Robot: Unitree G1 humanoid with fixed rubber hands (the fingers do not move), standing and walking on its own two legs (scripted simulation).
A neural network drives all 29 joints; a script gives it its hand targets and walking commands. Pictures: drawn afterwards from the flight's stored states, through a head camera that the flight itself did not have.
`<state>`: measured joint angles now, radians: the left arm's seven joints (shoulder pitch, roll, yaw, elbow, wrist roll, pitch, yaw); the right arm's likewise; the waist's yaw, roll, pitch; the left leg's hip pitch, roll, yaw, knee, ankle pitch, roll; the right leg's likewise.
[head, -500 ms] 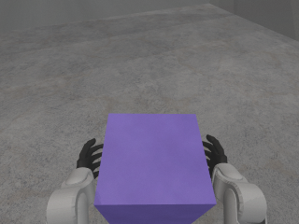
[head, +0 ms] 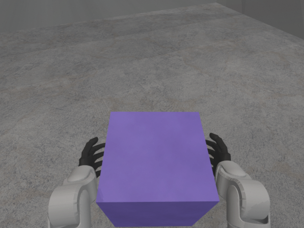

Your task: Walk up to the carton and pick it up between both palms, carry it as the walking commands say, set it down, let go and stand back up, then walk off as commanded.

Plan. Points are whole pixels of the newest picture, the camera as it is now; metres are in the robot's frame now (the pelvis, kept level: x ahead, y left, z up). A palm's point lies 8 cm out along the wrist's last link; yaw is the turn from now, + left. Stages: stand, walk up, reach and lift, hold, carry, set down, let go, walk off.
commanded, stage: carry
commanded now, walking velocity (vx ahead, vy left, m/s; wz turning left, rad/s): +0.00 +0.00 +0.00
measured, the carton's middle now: (154, 173) +0.26 +0.00 +0.03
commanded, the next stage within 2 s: none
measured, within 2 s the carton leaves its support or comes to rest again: neither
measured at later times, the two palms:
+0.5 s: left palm (98, 166) +0.25 +0.13 +0.09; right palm (228, 163) +0.25 -0.17 +0.09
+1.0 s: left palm (104, 163) +0.26 +0.12 +0.09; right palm (232, 159) +0.26 -0.18 +0.09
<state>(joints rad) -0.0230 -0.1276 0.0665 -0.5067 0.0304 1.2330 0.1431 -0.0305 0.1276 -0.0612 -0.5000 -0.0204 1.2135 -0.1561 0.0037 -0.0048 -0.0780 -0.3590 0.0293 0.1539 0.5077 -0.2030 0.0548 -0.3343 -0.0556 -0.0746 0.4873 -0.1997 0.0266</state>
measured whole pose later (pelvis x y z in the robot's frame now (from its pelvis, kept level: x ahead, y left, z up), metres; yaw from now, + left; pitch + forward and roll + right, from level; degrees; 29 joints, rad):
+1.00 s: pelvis +0.03 -0.03 +0.00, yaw +0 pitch +2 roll -1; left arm 0.03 -0.13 0.05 -0.50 0.03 1.18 0.14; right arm 0.02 0.13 -0.05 -0.49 -0.01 1.17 -0.15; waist -0.01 0.01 -0.11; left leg -0.34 0.07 0.12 0.58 -0.30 0.02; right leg -0.30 -0.02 -0.10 0.53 -0.28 -0.02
